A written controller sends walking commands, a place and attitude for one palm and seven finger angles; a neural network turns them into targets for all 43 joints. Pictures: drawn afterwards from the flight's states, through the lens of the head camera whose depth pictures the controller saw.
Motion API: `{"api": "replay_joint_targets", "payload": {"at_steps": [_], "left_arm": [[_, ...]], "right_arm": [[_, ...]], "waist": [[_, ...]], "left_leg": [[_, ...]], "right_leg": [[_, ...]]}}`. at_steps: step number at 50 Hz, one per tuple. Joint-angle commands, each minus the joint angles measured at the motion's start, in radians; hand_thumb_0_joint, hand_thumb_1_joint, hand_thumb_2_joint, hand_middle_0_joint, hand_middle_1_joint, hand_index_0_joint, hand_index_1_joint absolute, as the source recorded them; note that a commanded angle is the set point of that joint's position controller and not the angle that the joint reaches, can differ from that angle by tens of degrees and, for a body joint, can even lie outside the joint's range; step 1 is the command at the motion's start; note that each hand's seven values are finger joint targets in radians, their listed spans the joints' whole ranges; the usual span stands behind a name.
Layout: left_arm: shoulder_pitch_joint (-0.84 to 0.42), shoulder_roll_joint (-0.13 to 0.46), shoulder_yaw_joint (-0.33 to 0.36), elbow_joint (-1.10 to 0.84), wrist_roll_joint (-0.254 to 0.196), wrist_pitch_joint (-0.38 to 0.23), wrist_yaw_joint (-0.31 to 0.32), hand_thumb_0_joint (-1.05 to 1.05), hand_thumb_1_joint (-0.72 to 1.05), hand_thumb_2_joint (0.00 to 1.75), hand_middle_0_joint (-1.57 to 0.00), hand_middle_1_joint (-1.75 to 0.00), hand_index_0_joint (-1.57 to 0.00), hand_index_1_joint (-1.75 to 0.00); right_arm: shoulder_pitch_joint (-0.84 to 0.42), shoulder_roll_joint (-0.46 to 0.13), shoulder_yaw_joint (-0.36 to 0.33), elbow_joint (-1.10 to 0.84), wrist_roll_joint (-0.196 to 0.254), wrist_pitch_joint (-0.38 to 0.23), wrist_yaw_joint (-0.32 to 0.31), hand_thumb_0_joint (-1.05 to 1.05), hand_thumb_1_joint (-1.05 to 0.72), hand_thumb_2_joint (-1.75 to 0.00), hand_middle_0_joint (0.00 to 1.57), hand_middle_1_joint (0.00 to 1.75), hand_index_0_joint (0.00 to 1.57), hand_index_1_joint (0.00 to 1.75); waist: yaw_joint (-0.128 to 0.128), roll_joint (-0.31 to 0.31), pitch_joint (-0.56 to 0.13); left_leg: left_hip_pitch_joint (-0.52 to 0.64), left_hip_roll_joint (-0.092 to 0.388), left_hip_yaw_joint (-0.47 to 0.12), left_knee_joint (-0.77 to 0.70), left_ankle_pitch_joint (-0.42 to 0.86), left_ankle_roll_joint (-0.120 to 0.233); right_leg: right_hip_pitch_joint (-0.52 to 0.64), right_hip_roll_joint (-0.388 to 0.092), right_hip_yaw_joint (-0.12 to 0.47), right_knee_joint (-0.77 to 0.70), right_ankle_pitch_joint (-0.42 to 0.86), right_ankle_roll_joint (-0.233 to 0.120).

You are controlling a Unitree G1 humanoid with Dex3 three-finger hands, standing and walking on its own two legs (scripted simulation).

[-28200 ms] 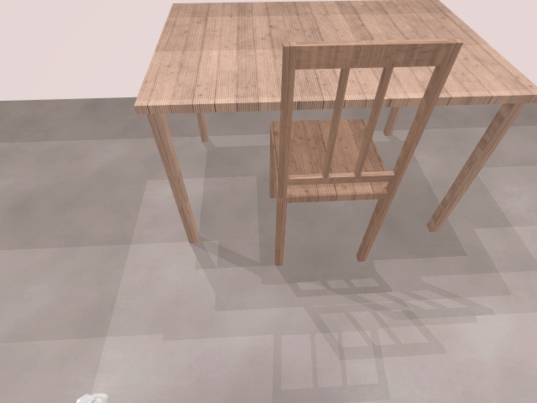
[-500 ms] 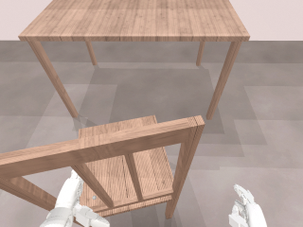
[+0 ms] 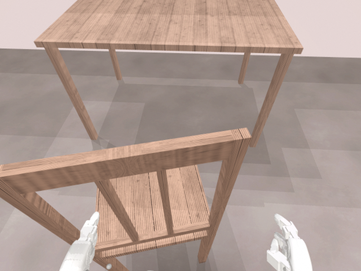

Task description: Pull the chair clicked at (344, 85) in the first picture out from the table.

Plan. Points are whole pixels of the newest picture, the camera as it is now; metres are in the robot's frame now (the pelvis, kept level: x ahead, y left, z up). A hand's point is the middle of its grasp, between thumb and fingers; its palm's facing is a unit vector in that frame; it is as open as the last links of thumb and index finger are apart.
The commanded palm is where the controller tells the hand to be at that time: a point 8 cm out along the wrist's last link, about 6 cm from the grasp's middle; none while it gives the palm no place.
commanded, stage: draw the fingers out of the gap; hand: left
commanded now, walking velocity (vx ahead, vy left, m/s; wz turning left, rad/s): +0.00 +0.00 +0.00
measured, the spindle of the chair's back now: (122, 215) +0.25 +0.15 -0.01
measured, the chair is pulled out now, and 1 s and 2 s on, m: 0.63 0.64 0.63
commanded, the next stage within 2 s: draw the hand back to the body in 0.12 s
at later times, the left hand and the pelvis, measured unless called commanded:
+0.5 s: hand (92, 262) +0.14 +0.16 +0.05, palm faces +0.05 -1.00 -0.07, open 17.5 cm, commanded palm +0.09 +0.23 +0.06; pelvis -0.01 -0.01 -0.02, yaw +0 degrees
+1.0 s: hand (69, 245) +0.16 +0.19 +0.10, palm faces +0.11 -0.93 -0.36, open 15.4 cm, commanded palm +0.12 +0.26 +0.15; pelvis +0.01 -0.01 +0.03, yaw -1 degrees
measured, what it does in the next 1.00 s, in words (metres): stands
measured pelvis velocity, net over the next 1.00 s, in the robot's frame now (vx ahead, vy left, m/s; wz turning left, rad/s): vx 0.01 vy -0.01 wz -0.03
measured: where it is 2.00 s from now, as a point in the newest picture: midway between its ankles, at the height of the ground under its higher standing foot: outside the picture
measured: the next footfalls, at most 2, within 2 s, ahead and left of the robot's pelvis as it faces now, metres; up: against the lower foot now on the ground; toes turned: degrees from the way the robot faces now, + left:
none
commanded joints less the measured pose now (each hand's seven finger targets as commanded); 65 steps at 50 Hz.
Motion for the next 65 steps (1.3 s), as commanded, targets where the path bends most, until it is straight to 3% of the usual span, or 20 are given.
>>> {"api": "replay_joint_targets", "payload": {"at_steps": [1, 3, 5, 7, 12, 13, 15, 18, 24, 30, 35, 37, 38, 39, 41, 45, 47, 57, 60, 65], "left_arm": [[0.094, 0.082, 0.041, -0.255, 0.011, -0.069, 0.008, 0.00, -0.55, 0.20, 0.00, 0.00, 0.00, 0.00], [0.124, 0.064, 0.025, -0.251, 0.011, -0.071, 0.007, 0.00, -0.55, 0.20, 0.00, 0.00, 0.00, 0.00], [0.152, 0.097, 0.065, -0.248, 0.012, -0.072, 0.010, 0.00, -0.55, 0.20, 0.00, 0.00, 0.00, 0.00], [0.187, 0.072, 0.038, -0.266, 0.013, -0.081, 0.003, 0.00, -0.55, 0.20, 0.00, 0.00, 0.00, 0.00], [0.225, 0.094, 0.064, -0.284, 0.009, -0.100, -0.007, 0.00, -0.55, 0.20, 0.00, 0.00, 0.00, 0.00], [0.144, 0.016, 0.084, -0.393, -0.119, -0.216, -0.025, 0.00, -0.55, 0.20, 0.00, 0.00, 0.00, 0.00], [0.159, 0.093, 0.154, -0.353, -0.133, -0.301, -0.041, 0.00, -0.55, 0.20, 0.00, 0.00, 0.00, 0.00], [0.161, 0.064, 0.145, -0.368, -0.158, -0.408, -0.076, 0.00, -0.55, 0.20, 0.00, 0.00, 0.00, 0.00], [0.116, 0.092, 0.205, -0.266, -0.225, -0.585, -0.212, 0.00, -0.55, 0.20, 0.00, 0.00, 0.00, 0.00], [0.122, 0.160, 0.326, -0.318, -0.275, -0.459, -0.218, 0.00, -0.55, 0.20, 0.00, 0.00, 0.00, 0.00], [0.046, 0.171, 0.342, -0.355, -0.292, -0.437, -0.202, 0.00, -0.44, 0.25, -0.01, -0.02, -0.01, -0.02], [0.037, 0.161, 0.332, -0.343, -0.292, -0.431, -0.213, 0.00, -0.37, 0.29, -0.02, -0.04, -0.02, -0.04], [0.110, 0.334, 0.394, -0.356, -0.106, -0.342, -0.044, 0.00, -0.33, 0.31, -0.03, -0.05, -0.03, -0.05], [0.113, 0.222, 0.312, -0.433, -0.084, -0.306, 0.021, 0.00, -0.30, 0.32, -0.04, -0.05, -0.04, -0.05], [0.097, 0.240, 0.326, -0.445, -0.043, -0.262, 0.103, 0.00, -0.22, 0.36, -0.04, -0.07, -0.04, -0.07], [0.051, 0.308, 0.387, -0.474, -0.021, -0.241, 0.167, 0.00, -0.08, 0.43, -0.07, -0.10, -0.07, -0.10], [0.046, 0.299, 0.386, -0.484, -0.016, -0.241, 0.179, 0.00, -0.01, 0.46, -0.07, -0.11, -0.07, -0.11], [-0.085, 0.328, 0.439, -0.518, -0.007, -0.236, 0.201, 0.00, 0.36, 0.64, -0.13, -0.19, -0.13, -0.19], [-0.147, 0.388, 0.483, -0.577, -0.003, -0.235, 0.214, 0.00, 0.47, 0.69, -0.14, -0.21, -0.14, -0.21], [-0.223, 0.410, 0.503, -0.631, -0.009, -0.218, 0.223, 0.00, 0.65, 0.78, -0.16, -0.25, -0.16, -0.25]], "right_arm": [[-0.088, -0.108, -0.058, -0.182, 0.002, -0.068, -0.009, 0.00, -0.90, -0.90, 0.20, 0.30, 0.20, 0.30], [-0.090, -0.105, -0.061, -0.184, 0.004, -0.065, -0.008, 0.00, -0.90, -0.90, 0.20, 0.30, 0.20, 0.30], [-0.096, -0.104, -0.069, -0.177, 0.004, -0.061, -0.012, 0.00, -0.90, -0.90, 0.20, 0.30, 0.20, 0.30], [-0.096, -0.100, -0.067, -0.189, 0.006, -0.061, -0.010, 0.00, -0.90, -0.90, 0.20, 0.30, 0.20, 0.30], [-0.097, -0.096, -0.074, -0.189, 0.010, -0.059, -0.019, 0.00, -0.90, -0.90, 0.20, 0.30, 0.20, 0.30], [-0.082, -0.088, -0.069, -0.182, 0.009, -0.085, -0.022, 0.00, -0.90, -0.90, 0.20, 0.30, 0.20, 0.30], [-0.073, -0.098, -0.077, -0.142, 0.010, -0.106, -0.023, 0.00, -0.90, -0.90, 0.20, 0.30, 0.20, 0.30], [-0.073, -0.086, -0.079, -0.118, 0.017, -0.131, -0.009, 0.00, -0.90, -0.90, 0.20, 0.30, 0.20, 0.30], [-0.126, -0.094, -0.083, -0.103, 0.028, -0.140, 0.025, 0.00, -0.90, -0.90, 0.20, 0.30, 0.20, 0.30], [-0.161, -0.091, -0.074, -0.142, 0.052, -0.122, 0.004, 0.00, -0.90, -0.90, 0.20, 0.30, 0.20, 0.30], [-0.141, -0.098, -0.058, -0.118, 0.051, -0.148, -0.011, 0.00, -0.90, -0.90, 0.20, 0.30, 0.20, 0.30], [-0.135, -0.101, -0.052, -0.107, 0.053, -0.167, -0.011, 0.00, -0.90, -0.90, 0.20, 0.30, 0.20, 0.30], [-0.138, -0.084, -0.056, -0.103, 0.021, -0.119, -0.024, 0.00, -0.90, -0.90, 0.20, 0.30, 0.20, 0.30], [-0.131, -0.073, -0.043, -0.128, 0.013, -0.106, -0.026, 0.00, -0.90, -0.90, 0.20, 0.30, 0.20, 0.30], [-0.140, -0.067, -0.033, -0.105, 0.010, -0.079, -0.032, 0.00, -0.90, -0.90, 0.20, 0.30, 0.20, 0.30], [-0.164, -0.073, -0.020, -0.087, 0.004, -0.054, -0.041, 0.00, -0.90, -0.90, 0.20, 0.30, 0.20, 0.30], [-0.163, -0.072, -0.017, -0.079, 0.001, -0.053, -0.043, 0.00, -0.90, -0.90, 0.20, 0.30, 0.20, 0.30], [-0.183, -0.083, -0.008, -0.018, -0.013, -0.067, -0.028, 0.00, -0.90, -0.90, 0.20, 0.30, 0.20, 0.30], [-0.177, -0.092, -0.007, 0.003, -0.020, -0.082, -0.024, 0.00, -0.90, -0.90, 0.20, 0.30, 0.20, 0.30], [-0.200, -0.098, -0.001, 0.024, -0.018, -0.099, -0.012, 0.00, -0.90, -0.90, 0.20, 0.30, 0.20, 0.30]], "waist": [[0.001, 0.001, -0.104], [-0.004, -0.034, -0.086], [0.005, -0.052, -0.076], [0.004, -0.032, -0.075], [0.005, -0.026, -0.069], [0.001, -0.076, -0.052], [0.015, -0.053, -0.086], [0.015, 0.022, -0.106], [0.018, -0.031, -0.093], [0.047, -0.017, -0.107], [0.034, -0.044, -0.041], [0.032, -0.012, -0.025], [0.113, 0.016, -0.052], [0.077, 0.026, 0.001], [0.074, 0.064, 0.033], [0.081, 0.054, 0.058], [0.079, 0.055, 0.046], [0.083, 0.090, 0.044], [0.090, 0.110, -0.002], [0.088, 0.132, -0.005]], "left_leg": [[0.066, -0.037, 0.023, -0.148, 0.204, 0.055], [0.053, -0.035, 0.022, -0.143, 0.192, 0.055], [0.030, -0.036, 0.019, -0.137, 0.186, 0.056], [0.029, -0.038, 0.022, -0.135, 0.169, 0.057], [0.006, -0.042, 0.025, -0.113, 0.149, 0.060], [-0.005, -0.049, 0.023, -0.080, 0.170, 0.054], [-0.014, -0.044, 0.024, -0.061, 0.181, 0.052], [0.008, -0.043, 0.026, -0.049, 0.213, 0.046], [-0.065, -0.035, 0.020, -0.013, 0.146, 0.037], [-0.001, -0.028, 0.020, -0.080, 0.111, 0.042], [0.039, -0.019, 0.010, -0.121, 0.126, 0.044], [0.068, -0.020, 0.013, -0.143, 0.129, 0.042], [0.127, -0.004, 0.023, -0.193, 0.117, 0.034], [0.154, -0.008, 0.032, -0.212, 0.114, 0.034], [0.199, -0.002, 0.034, -0.244, 0.112, 0.034], [0.270, 0.003, 0.027, -0.321, 0.142, 0.033], [0.331, 0.006, 0.032, -0.356, 0.186, 0.035], [0.483, 0.009, 0.044, -0.455, 0.369, 0.034], [0.512, 0.008, 0.040, -0.469, 0.439, 0.034], [0.539, 0.006, 0.043, -0.474, 0.488, 0.032]], "right_leg": [[0.065, 0.039, -0.025, -0.138, 0.166, -0.048], [0.049, 0.043, -0.028, -0.137, 0.159, -0.044], [0.054, 0.047, -0.025, -0.135, 0.154, -0.050], [0.038, 0.046, -0.026, -0.130, 0.132, -0.048], [0.021, 0.050, -0.016, -0.124, 0.111, -0.051], [-0.007, 0.062, -0.038, -0.118, 0.137, -0.047], [0.005, 0.066, -0.021, -0.101, 0.143, -0.054], [-0.006, 0.063, -0.024, -0.073, 0.170, -0.053], [-0.023, 0.059, 0.009, -0.056, 0.098, -0.054], [0.077, 0.053, 0.027, -0.129, 0.043, -0.052], [0.092, 0.059, 0.022, -0.181, 0.055, -0.049], [0.100, 0.056, 0.017, -0.198, 0.068, -0.048], [0.180, 0.031, 0.065, -0.259, 0.064, -0.065], [0.170, 0.019, 0.051, -0.286, 0.075, -0.062], [0.189, 0.024, 0.035, -0.316, 0.074, -0.065], [0.275, 0.030, 0.021, -0.369, 0.119, -0.069], [0.307, 0.028, 0.019, -0.381, 0.180, -0.066], [0.438, 0.024, 0.016, -0.450, 0.377, -0.062], [0.494, 0.018, 0.011, -0.450, 0.434, -0.064], [0.519, 0.018, 0.017, -0.462, 0.484, -0.062]]}}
